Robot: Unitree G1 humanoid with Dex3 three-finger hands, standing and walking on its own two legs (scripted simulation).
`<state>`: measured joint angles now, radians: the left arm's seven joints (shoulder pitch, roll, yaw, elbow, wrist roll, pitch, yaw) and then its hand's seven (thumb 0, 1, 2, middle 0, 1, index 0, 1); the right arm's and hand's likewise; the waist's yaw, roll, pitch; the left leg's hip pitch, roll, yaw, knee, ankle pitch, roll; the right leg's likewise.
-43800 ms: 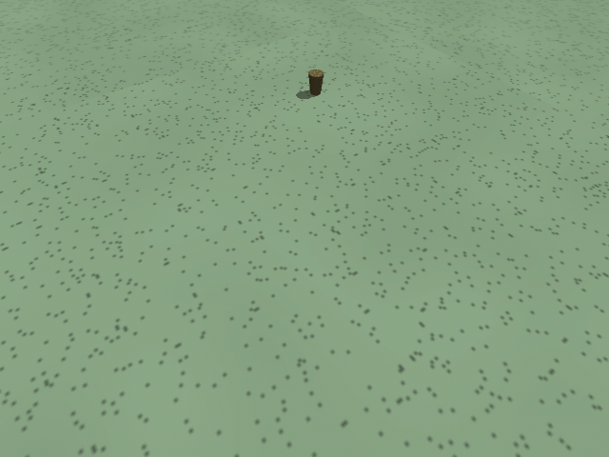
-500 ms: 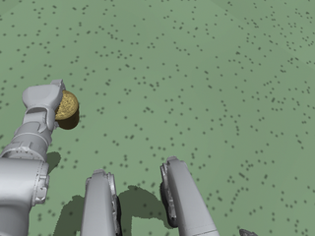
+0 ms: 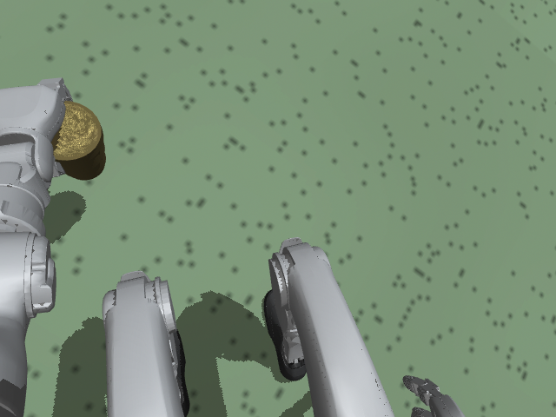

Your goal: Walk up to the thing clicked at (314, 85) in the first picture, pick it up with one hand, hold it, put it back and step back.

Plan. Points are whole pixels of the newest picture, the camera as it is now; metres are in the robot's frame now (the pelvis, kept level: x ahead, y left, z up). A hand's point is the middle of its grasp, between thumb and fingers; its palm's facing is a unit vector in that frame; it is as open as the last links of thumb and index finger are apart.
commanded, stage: crouch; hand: left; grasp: from the side
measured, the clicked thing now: (76, 148) +0.52 +0.21 -0.22
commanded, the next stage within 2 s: lower in 0.76 s
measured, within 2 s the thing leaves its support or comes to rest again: neither
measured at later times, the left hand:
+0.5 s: hand (62, 148) +0.53 +0.23 -0.22, palm faces -0.46 -0.03 -0.89, open 11.4 cm
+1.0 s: hand (69, 147) +0.54 +0.23 -0.26, palm faces -0.47 -0.03 -0.88, open 11.4 cm
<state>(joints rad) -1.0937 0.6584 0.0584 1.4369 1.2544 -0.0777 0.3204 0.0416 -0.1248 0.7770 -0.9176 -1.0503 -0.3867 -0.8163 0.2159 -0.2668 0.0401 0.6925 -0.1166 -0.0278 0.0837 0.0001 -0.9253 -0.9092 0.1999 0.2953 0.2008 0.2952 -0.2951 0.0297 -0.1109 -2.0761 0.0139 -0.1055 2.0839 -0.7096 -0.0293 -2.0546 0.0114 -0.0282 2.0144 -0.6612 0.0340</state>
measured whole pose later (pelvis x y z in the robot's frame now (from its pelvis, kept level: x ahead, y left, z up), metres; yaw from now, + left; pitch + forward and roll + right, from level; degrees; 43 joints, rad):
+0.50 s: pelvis -0.01 +0.01 -0.06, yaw -2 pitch +38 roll -8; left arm -1.19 0.78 0.05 1.49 1.28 -0.10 0.28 0.06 -0.11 0.75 -0.94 -1.03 -0.39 -0.81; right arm 0.25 -0.27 0.13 0.67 -0.13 -0.01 0.12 0.00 -0.93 -0.91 0.20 0.30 0.20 0.30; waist -0.36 0.01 -0.03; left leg -2.24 0.00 -0.14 2.27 -0.70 -0.02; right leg -2.20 0.02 -0.04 2.17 -0.64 0.05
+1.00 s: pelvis -0.02 +0.01 -0.09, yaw -4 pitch +36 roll -9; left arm -1.24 0.84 0.02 1.51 1.26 -0.07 0.25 0.05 -0.11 0.76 -0.96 -1.03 -0.39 -0.81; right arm 0.23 -0.29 0.19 0.64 -0.13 0.00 0.12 0.00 -0.92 -0.91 0.20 0.30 0.20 0.30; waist -0.39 -0.01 0.03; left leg -2.32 0.00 -0.16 2.37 -0.70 -0.03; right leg -2.27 0.03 -0.06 2.25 -0.63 0.06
